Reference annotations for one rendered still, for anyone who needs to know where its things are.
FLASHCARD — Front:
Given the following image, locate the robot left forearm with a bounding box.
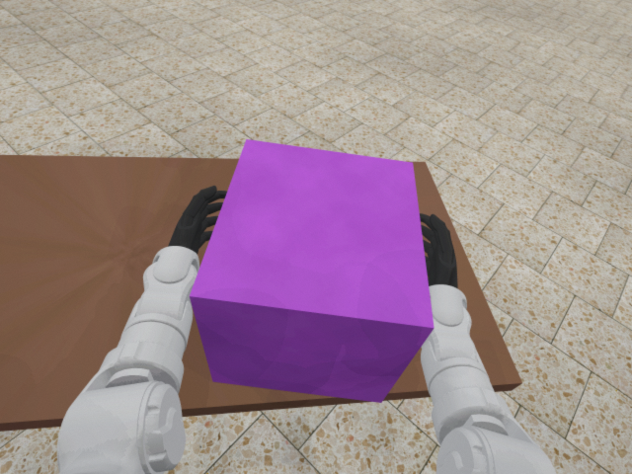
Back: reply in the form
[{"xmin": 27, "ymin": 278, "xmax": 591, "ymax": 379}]
[{"xmin": 57, "ymin": 246, "xmax": 199, "ymax": 472}]

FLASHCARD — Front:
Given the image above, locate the robot right forearm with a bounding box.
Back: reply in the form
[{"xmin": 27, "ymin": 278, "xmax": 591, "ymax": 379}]
[{"xmin": 421, "ymin": 284, "xmax": 556, "ymax": 472}]

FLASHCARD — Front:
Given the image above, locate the robot left hand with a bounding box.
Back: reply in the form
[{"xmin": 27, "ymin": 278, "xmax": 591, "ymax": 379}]
[{"xmin": 168, "ymin": 186, "xmax": 227, "ymax": 253}]

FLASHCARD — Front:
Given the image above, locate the carton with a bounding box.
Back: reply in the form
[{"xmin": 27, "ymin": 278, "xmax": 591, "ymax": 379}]
[{"xmin": 190, "ymin": 139, "xmax": 435, "ymax": 403}]

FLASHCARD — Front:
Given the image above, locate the table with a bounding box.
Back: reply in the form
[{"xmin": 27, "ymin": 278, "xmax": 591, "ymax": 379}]
[{"xmin": 0, "ymin": 155, "xmax": 522, "ymax": 432}]

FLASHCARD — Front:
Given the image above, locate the robot right upper arm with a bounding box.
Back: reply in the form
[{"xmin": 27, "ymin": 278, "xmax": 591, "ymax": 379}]
[{"xmin": 436, "ymin": 426, "xmax": 556, "ymax": 474}]

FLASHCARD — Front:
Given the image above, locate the robot left upper arm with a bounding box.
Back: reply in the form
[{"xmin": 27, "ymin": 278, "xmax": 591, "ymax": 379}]
[{"xmin": 59, "ymin": 380, "xmax": 186, "ymax": 474}]

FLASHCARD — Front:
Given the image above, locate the robot right hand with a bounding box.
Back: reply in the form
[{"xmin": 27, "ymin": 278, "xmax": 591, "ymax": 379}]
[{"xmin": 420, "ymin": 213, "xmax": 458, "ymax": 288}]

